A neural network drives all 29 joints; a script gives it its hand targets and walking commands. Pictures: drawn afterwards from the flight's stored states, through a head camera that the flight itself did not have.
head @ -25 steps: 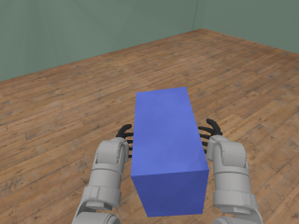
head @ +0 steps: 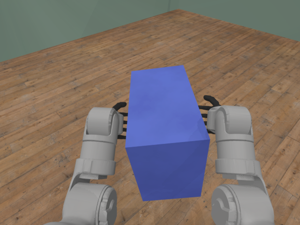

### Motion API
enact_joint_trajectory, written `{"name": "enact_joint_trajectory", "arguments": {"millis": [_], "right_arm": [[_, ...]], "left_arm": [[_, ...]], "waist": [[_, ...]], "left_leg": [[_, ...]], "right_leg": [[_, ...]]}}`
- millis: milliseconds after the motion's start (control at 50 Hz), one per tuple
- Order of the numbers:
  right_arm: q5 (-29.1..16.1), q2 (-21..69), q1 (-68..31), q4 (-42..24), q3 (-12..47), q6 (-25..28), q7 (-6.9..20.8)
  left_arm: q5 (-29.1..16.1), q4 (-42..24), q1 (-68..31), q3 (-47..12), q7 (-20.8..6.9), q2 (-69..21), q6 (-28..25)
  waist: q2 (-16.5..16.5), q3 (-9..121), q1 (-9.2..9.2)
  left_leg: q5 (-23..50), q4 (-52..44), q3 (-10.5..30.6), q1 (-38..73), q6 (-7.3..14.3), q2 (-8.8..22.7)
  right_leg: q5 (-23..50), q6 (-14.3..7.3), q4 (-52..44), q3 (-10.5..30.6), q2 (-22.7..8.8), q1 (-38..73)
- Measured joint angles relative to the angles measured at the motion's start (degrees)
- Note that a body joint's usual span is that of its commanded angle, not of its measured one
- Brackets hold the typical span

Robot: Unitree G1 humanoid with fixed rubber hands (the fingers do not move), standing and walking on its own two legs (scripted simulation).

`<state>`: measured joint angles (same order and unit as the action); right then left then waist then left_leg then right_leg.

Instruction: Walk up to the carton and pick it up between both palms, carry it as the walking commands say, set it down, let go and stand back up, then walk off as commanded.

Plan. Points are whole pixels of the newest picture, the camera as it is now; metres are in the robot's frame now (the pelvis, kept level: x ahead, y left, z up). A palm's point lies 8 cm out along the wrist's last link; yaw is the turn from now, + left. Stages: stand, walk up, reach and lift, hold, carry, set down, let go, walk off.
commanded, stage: carry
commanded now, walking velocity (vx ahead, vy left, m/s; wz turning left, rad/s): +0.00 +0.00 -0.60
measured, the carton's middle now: (164, 130) +0.39 +0.00 +0.06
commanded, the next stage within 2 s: none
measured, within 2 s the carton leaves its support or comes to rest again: neither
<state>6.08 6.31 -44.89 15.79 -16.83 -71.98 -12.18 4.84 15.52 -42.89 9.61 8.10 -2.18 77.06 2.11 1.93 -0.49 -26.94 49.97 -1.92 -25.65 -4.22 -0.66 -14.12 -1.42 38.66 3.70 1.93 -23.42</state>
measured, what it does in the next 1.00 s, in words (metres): steps to the right, turning right: right foot, then left foot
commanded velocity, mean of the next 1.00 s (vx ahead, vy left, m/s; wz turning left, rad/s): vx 0.00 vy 0.00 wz -0.20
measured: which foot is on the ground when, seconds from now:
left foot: down 0.00-0.42, up 0.44-0.68, down 0.70-1.00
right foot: down 0.00-0.06, up 0.08-0.40, down 0.42-1.00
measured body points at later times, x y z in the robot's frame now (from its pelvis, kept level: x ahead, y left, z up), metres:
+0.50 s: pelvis -0.04 -0.06 +0.00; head -0.02 -0.06 +0.44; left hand +0.36 -0.02 +0.11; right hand +0.30 -0.27 +0.11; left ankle +0.02 +0.08 -0.69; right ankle +0.00 -0.17 -0.72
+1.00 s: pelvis -0.07 -0.09 +0.00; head -0.06 -0.10 +0.45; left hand +0.32 -0.08 +0.12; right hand +0.25 -0.33 +0.12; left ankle +0.00 +0.01 -0.72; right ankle -0.01 -0.18 -0.72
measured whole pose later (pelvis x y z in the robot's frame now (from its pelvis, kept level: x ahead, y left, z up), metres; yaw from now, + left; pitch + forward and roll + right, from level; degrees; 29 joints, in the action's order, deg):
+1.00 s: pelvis -0.07 -0.09 +0.00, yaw -16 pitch +0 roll +3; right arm 2.7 4.9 -45.4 12.0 -16.8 -71.3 -13.2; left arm 4.5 15.4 -47.4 10.1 9.6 -2.1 76.0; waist 1.6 -2.4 0.7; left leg -20.7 38.6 -6.7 -22.2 1.3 0.1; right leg -12.4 -4.5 38.7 -1.2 1.3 -26.4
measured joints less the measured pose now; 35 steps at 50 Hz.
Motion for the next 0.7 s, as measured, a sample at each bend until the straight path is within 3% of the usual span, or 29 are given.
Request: {"name": "enact_joint_trajectory", "arguments": {"millis": [60, 80, 120, 160, 260, 340, 400, 440, 480, 580, 640, 700], "right_arm": [[-0.44, -0.18, -0.12, -0.05, 0.00, -0.02, -0.20], [-0.53, -0.17, -0.09, -0.09, 0.01, 0.04, -0.24], [-1.15, -0.17, 0.55, -0.08, 0.01, 0.14, -0.28], [-1.47, -0.17, 0.77, -0.10, 0.01, 0.10, -0.34], [-1.47, -0.16, -0.16, -0.10, 0.01, 0.42, -0.37], [-1.47, -0.20, -1.46, -0.10, 0.00, 0.87, -0.36], [-1.47, -0.22, -1.83, -0.29, -0.02, 1.13, -0.23], [-1.47, -0.43, -1.79, -1.08, 0.00, 1.29, -0.15], [-1.78, -0.43, -0.49, -2.03, 0.00, 1.46, -0.04], [-2.46, -0.46, 0.89, -4.10, -0.01, 0.72, -0.43], [-2.95, -0.82, 0.86, -4.58, 0.00, 0.62, -0.80], [-3.19, -1.14, 0.47, -4.58, 0.00, 0.52, -0.98]], "left_arm": [[0.00, 0.00, -0.26, 0.03, 0.11, -0.01, 0.06], [0.00, 0.00, -0.35, 0.10, 0.16, 0.00, 0.04], [0.01, 0.00, -0.32, 0.10, 0.40, 0.00, 0.47], [0.01, 0.00, -0.38, 0.10, 0.59, 0.00, 0.80], [-0.14, -0.02, -1.61, 0.10, 0.79, 0.58, 0.85], [-0.25, -0.02, -3.27, 0.10, 0.80, 1.39, 0.86], [-0.26, -0.02, -4.09, 0.18, 0.80, 1.69, 0.88], [-0.30, -0.01, -4.48, 0.17, 0.79, 1.57, 0.28], [-0.29, 0.00, -4.15, 0.17, 1.03, 1.09, -0.05], [-0.30, 0.01, -4.21, 0.18, 1.40, 0.52, -0.09], [-0.30, 0.00, -4.21, 0.18, 1.40, 0.23, -0.61], [-0.30, -0.02, -4.26, 0.20, 1.41, 0.08, -0.93]], "waist": [[-0.52, 0.04, 0.76], [-0.38, -0.28, 0.93], [0.22, -0.53, 0.64], [-0.14, -0.53, 0.61], [-0.32, -0.52, -0.75], [-0.35, -0.54, -1.94], [-0.41, -0.50, -2.20], [-0.16, -1.28, -2.00], [-0.20, -2.98, -1.11], [-0.52, -4.35, 2.24], [-0.53, -4.32, 3.86], [-0.98, -4.24, 4.59]], "left_leg": [[5.13, -11.09, 0.14, 4.41, 0.79, -0.76], [10.44, -12.13, -0.09, 4.61, 2.71, -0.52], [11.95, -11.88, -1.05, 4.66, 5.54, 0.16], [11.09, -11.89, -1.16, 4.64, 6.01, 1.65], [10.66, -11.89, -2.60, 4.42, 4.48, 5.92], [11.02, -11.90, -4.35, 3.53, 2.63, 9.13], [11.25, -11.02, -5.21, 1.98, 0.82, 10.97], [6.87, -6.42, -5.26, -0.05, -0.05, 11.24], [-0.15, 0.22, -4.66, -1.61, -0.12, 9.36], [-1.27, 4.94, -4.56, -2.69, -0.12, 2.71], [-1.38, 3.27, -4.49, -1.95, -0.09, 0.78], [2.50, -8.44, -4.35, 2.63, 1.16, -0.02]], "right_leg": [[0.45, 0.62, 0.22, 0.91, 1.37, -0.81], [-0.45, 0.87, 1.38, 0.97, 1.73, -1.13], [-5.88, 1.50, 8.66, -0.15, 1.42, -3.02], [-7.44, 2.36, 15.56, -1.93, 0.89, -4.36], [-9.00, 4.57, 19.58, -4.13, -1.45, -4.57], [-9.52, 4.64, 16.34, -6.05, -2.44, -4.61], [-7.06, 3.82, 5.13, -7.24, -2.44, -2.66], [-0.65, 1.29, 1.72, -6.27, -2.45, -2.19], [-1.27, -0.33, 2.45, -5.82, -2.20, -2.27], [-0.60, -0.96, 1.09, -4.36, -2.20, -2.55], [-0.23, -1.24, 1.08, -4.28, -1.75, -3.03], [0.03, -1.32, 1.08, -4.36, -0.73, -3.16]]}}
